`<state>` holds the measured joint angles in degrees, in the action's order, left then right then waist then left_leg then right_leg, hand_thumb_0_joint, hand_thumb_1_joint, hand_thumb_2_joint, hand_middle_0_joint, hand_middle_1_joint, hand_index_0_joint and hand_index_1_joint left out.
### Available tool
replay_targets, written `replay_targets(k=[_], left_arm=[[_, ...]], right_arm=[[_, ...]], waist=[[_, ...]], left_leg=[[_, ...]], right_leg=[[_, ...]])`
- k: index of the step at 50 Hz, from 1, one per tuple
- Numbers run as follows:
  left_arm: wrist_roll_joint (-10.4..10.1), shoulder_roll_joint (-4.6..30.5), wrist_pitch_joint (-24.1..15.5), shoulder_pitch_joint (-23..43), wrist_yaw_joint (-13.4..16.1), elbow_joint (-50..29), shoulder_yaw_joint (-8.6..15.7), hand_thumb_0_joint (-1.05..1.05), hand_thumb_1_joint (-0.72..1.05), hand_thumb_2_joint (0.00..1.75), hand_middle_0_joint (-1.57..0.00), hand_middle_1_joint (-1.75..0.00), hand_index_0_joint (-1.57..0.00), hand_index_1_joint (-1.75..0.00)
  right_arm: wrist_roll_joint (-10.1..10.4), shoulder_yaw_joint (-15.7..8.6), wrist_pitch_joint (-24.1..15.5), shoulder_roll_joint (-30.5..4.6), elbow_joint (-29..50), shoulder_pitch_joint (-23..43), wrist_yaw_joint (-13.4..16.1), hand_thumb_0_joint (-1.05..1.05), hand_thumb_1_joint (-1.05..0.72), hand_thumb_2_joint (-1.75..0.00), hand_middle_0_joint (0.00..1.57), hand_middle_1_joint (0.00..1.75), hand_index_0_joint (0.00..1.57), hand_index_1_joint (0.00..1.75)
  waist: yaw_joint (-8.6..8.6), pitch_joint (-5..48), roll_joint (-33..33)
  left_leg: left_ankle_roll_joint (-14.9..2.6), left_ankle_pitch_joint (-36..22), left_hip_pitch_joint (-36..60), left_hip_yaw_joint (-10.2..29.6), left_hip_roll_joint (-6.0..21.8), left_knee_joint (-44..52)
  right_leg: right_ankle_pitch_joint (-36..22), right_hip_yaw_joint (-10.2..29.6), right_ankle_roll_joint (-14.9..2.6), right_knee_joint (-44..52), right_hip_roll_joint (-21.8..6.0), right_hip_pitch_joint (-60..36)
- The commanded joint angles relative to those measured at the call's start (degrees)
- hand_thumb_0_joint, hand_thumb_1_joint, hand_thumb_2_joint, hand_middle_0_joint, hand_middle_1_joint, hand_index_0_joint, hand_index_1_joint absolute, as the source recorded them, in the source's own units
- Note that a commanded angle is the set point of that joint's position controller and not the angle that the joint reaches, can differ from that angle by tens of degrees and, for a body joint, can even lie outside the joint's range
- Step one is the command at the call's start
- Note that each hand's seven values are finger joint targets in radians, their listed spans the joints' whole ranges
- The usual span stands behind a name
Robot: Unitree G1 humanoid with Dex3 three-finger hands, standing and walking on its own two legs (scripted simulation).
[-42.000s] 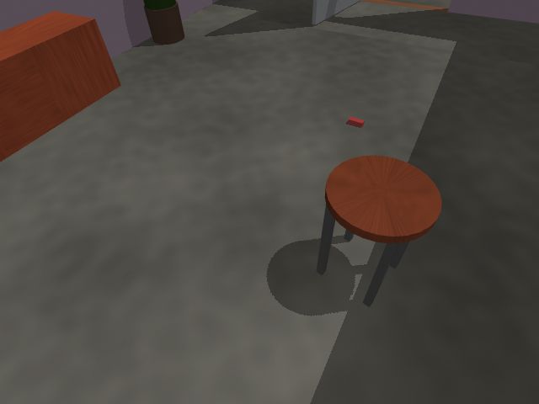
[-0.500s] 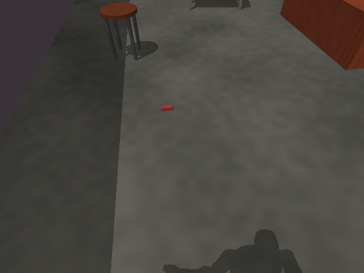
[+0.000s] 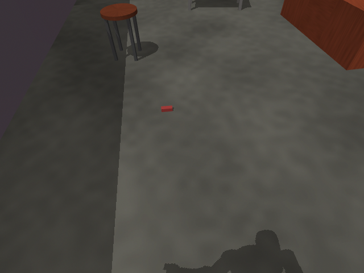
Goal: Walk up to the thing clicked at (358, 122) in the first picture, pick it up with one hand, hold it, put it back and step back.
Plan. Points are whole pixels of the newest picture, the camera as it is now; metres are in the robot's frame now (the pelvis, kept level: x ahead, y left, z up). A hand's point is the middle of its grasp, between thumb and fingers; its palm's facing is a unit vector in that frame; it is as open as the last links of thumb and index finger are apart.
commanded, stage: stand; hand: left
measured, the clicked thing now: (166, 108) +1.48 +0.17 -0.77
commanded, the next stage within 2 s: walk up in 0.36 s
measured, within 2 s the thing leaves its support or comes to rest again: neither
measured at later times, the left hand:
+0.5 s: hand out of the picture +0.08 +0.26 -0.15, palm faces -0.08 -0.93 -0.36, open 7.4 cm
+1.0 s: hand (104, 256) +0.21 +0.23 -0.16, palm faces +0.01 -0.93 -0.36, open 7.4 cm
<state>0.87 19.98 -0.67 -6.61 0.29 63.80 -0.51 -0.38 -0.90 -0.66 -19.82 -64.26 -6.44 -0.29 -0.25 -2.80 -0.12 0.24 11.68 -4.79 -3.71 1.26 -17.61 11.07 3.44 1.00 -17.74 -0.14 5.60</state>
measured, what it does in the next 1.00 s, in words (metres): walks ahead: right foot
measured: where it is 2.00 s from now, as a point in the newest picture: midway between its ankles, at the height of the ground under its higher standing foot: (195, 204)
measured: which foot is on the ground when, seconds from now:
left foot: down 0.00-0.64, up 0.66-1.00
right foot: down 0.00-0.42, up 0.44-0.60, down 0.62-1.00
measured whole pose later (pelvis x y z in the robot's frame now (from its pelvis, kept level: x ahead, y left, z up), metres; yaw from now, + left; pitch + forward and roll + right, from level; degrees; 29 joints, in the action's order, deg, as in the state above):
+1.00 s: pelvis +0.19 -0.05 -0.02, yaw +1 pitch -2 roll -3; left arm 1.6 23.7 -4.7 -18.0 -3.1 53.4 3.5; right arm -1.6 -4.9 -1.5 -24.3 -53.9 -13.4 -6.1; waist 2.2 -3.6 -2.6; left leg 0.1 10.7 -27.9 0.6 6.6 -36.8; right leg 19.6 -6.4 0.1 -21.7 0.5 -0.3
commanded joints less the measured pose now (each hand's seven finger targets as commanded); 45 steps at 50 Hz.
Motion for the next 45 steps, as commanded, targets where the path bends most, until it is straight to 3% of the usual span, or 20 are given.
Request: replay_targets(k=[1,17,18,19,20,21,22,23,25,28,30,31,32,33,34,35,37,39,42,45], left_arm=[[-0.24,11.95,-1.24,1.27,0.69,-3.49,2.51,0.00,0.90,0.90,-0.20,-0.30,-0.20,-0.30],[-0.29,12.10,-1.23,1.11,0.66,-3.29,2.46,0.00,0.90,0.90,-0.20,-0.30,-0.20,-0.30],[0.88,17.33,-1.94,-1.01,-1.19,-6.93,6.07,0.00,0.90,0.90,-0.20,-0.30,-0.20,-0.30],[1.44,17.05,-1.91,-0.08,-1.83,-6.90,6.27,0.00,0.90,0.90,-0.20,-0.30,-0.20,-0.30],[1.67,15.68,-1.80,3.79,-2.55,-8.68,6.26,0.00,0.90,0.90,-0.20,-0.30,-0.20,-0.30],[1.64,14.19,-1.65,6.98,-3.05,-10.37,6.15,0.00,0.90,0.90,-0.20,-0.30,-0.20,-0.30],[1.76,14.33,-1.94,7.98,-3.16,-11.59,6.21,0.00,0.90,0.90,-0.20,-0.30,-0.20,-0.30],[1.52,14.99,-2.44,7.87,-3.46,-12.04,6.23,0.00,0.90,0.90,-0.20,-0.30,-0.20,-0.30],[0.82,14.65,-2.74,4.26,-4.59,-12.09,6.19,0.00,0.90,0.90,-0.20,-0.30,-0.20,-0.30],[0.92,14.59,-3.00,-1.19,-5.31,-10.89,6.92,0.00,0.90,0.90,-0.20,-0.30,-0.20,-0.30],[1.16,15.25,-3.44,-9.83,-4.57,-7.68,7.99,0.00,0.90,0.90,-0.20,-0.30,-0.20,-0.30],[1.33,18.09,-3.87,-16.50,-3.71,-5.84,9.22,0.00,0.90,0.90,-0.20,-0.30,-0.20,-0.30],[1.65,23.88,-4.21,-23.89,-2.62,-5.48,11.24,0.00,0.90,0.90,-0.20,-0.30,-0.20,-0.30],[1.59,26.42,-4.51,-18.50,-2.59,-8.62,10.59,0.00,0.90,0.90,-0.20,-0.30,-0.20,-0.30],[0.76,25.53,-4.60,-11.39,-2.62,-11.44,9.95,0.00,0.90,0.90,-0.20,-0.30,-0.20,-0.30],[0.27,23.28,-4.71,-7.37,-2.62,-12.58,9.38,0.00,0.90,0.90,-0.20,-0.30,-0.20,-0.30],[-0.23,19.36,-4.98,-4.31,-2.19,-13.68,8.39,0.00,0.90,0.90,-0.20,-0.30,-0.20,-0.30],[-0.11,18.55,-5.48,-5.45,-2.36,-14.14,8.03,0.00,0.90,0.90,-0.20,-0.30,-0.20,-0.30],[-0.05,20.00,-6.01,-5.73,-2.17,-15.27,8.82,0.00,0.90,0.90,-0.20,-0.30,-0.20,-0.30],[-0.07,20.25,-5.89,-7.76,-2.32,-15.49,8.95,0.00,0.90,0.90,-0.20,-0.30,-0.20,-0.30]], right_arm=[[-0.01,-2.29,-0.96,-12.14,3.40,1.24,0.74,0.00,-0.90,-0.90,0.20,0.30,0.20,0.30],[0.01,-2.34,-0.89,-12.13,3.16,1.43,0.67,0.00,-0.90,-0.90,0.20,0.30,0.20,0.30],[-1.04,-6.04,-2.13,-17.71,6.58,-2.42,-0.63,0.00,-0.90,-0.90,0.20,0.30,0.20,0.30],[-1.43,-6.79,-2.35,-18.70,5.68,-4.01,-1.19,0.00,-0.90,-0.90,0.20,0.30,0.20,0.30],[-1.53,-7.63,-2.42,-19.08,5.90,-5.57,-1.46,0.00,-0.90,-0.90,0.20,0.30,0.20,0.30],[-1.43,-8.43,-2.46,-20.21,6.34,-7.16,-1.54,0.00,-0.90,-0.90,0.20,0.30,0.20,0.30],[-1.69,-8.68,-2.98,-20.59,7.39,-7.33,-1.67,0.00,-0.90,-0.90,0.20,0.30,0.20,0.30],[-1.49,-8.43,-3.54,-19.90,8.08,-7.22,-1.49,0.00,-0.90,-0.90,0.20,0.30,0.20,0.30],[-1.58,-8.13,-3.79,-19.43,10.16,-5.07,-1.72,0.00,-0.90,-0.90,0.20,0.30,0.20,0.30],[-2.03,-8.15,-3.40,-18.72,12.63,-0.58,-2.66,0.00,-0.90,-0.90,0.20,0.30,0.20,0.30],[-1.50,-7.56,-2.81,-17.00,13.82,1.26,-2.76,0.00,-0.90,-0.90,0.20,0.30,0.20,0.30],[-1.61,-6.40,-2.60,-14.07,14.32,-0.10,-2.87,0.00,-0.90,-0.90,0.20,0.30,0.20,0.30],[-1.23,-4.77,-2.66,-9.55,16.20,0.35,-2.99,0.00,-0.90,-0.90,0.20,0.30,0.20,0.30],[-0.85,-5.41,-2.09,-12.61,16.82,1.09,-2.62,0.00,-0.90,-0.90,0.20,0.30,0.20,0.30],[-0.57,-6.43,-2.05,-16.51,15.59,-0.05,-2.60,0.00,-0.90,-0.90,0.20,0.30,0.20,0.30],[-0.26,-6.63,-2.23,-17.31,13.82,-3.12,-2.81,0.00,-0.90,-0.90,0.20,0.30,0.20,0.30],[0.05,-6.20,-2.50,-16.78,11.55,-8.31,-2.98,0.00,-0.90,-0.90,0.20,0.30,0.20,0.30],[-0.30,-6.38,-2.23,-15.81,11.28,-9.56,-3.73,0.00,-0.90,-0.90,0.20,0.30,0.20,0.30],[-0.86,-6.52,-2.19,-15.51,13.66,-7.24,-4.58,0.00,-0.90,-0.90,0.20,0.30,0.20,0.30],[-1.17,-6.48,-2.45,-15.09,15.55,-3.00,-5.08,0.00,-0.90,-0.90,0.20,0.30,0.20,0.30]], waist=[[-0.46,5.58,0.59],[-0.36,4.49,1.24],[-0.79,10.98,0.40],[-1.35,6.84,-2.37],[-3.40,1.37,-5.60],[-4.89,-4.07,-9.93],[-4.98,-7.63,-8.68],[-3.96,-7.05,-4.38],[-2.18,-3.54,-5.99],[0.51,-0.74,-10.41],[5.49,1.56,-4.99],[8.10,4.85,5.56],[12.11,4.43,22.62],[9.54,0.98,14.94],[5.78,-4.08,6.37],[3.02,-5.51,4.88],[0.29,-4.12,5.72],[0.52,-3.60,6.29],[0.92,-4.62,6.70],[2.65,-4.78,4.96]], left_leg=[[-1.38,-12.31,3.24,5.55,7.01,1.15],[-1.32,-10.90,3.54,5.74,7.05,1.32],[-5.65,17.82,5.57,6.66,6.06,-3.31],[-7.39,30.55,4.12,9.90,8.07,-0.76],[-9.49,35.74,5.15,14.95,11.60,3.75],[-12.94,36.87,5.04,22.43,18.55,10.01],[-15.75,31.09,5.17,26.69,23.70,11.87],[-16.21,27.08,5.47,26.52,23.55,11.55],[-14.14,23.82,5.20,19.52,20.29,10.50],[-10.74,16.97,-1.73,8.32,13.17,5.01],[-7.93,15.88,-14.05,2.33,9.69,-7.22],[-6.22,18.72,-23.60,-1.05,5.49,-20.84],[-3.47,25.55,-35.78,-3.14,-2.88,-41.36],[-2.25,21.89,-35.18,9.00,-3.64,-48.32],[-2.51,15.78,-34.68,13.41,0.33,-49.51],[-2.45,11.79,-34.40,12.98,2.19,-48.73],[-1.79,6.91,-28.96,12.04,3.76,-43.16],[-0.50,4.66,-26.20,11.25,3.79,-38.95],[0.65,3.79,-27.87,10.32,5.44,-30.50],[0.73,0.41,-26.24,6.18,5.19,-23.31]], right_leg=[[-14.80,3.42,-2.17,1.45,-6.97,0.35],[-13.35,3.65,-2.25,1.57,-6.79,1.42],[14.33,2.98,-4.47,-4.17,-3.30,1.42],[24.08,2.64,-4.73,-8.05,-3.05,9.59],[23.74,0.39,-4.15,-13.74,-1.55,20.49],[16.78,-3.01,-2.83,-23.94,-0.12,28.12],[17.72,-0.74,-2.34,-28.47,-3.02,33.85],[16.74,1.80,-2.47,-29.40,-4.95,33.79],[16.61,0.85,-2.25,-24.36,-6.01,28.62],[8.90,-4.90,-1.64,-15.55,-3.39,13.32],[0.53,-8.61,-1.54,-10.52,-0.66,-4.82],[4.98,-7.07,-2.07,-9.75,0.21,-17.25],[28.88,16.79,-5.13,3.56,-13.14,-18.47],[43.28,37.52,-10.87,14.39,-24.00,-6.53],[42.31,34.95,-12.40,13.89,-24.10,-1.10],[35.59,26.99,-11.79,12.10,-20.69,-0.69],[23.66,14.78,-10.53,10.59,-15.78,1.89],[16.11,9.08,-11.71,10.63,-15.08,3.73],[15.70,6.36,-13.64,10.86,-16.43,2.64],[14.12,1.74,-12.69,8.71,-14.22,2.59]])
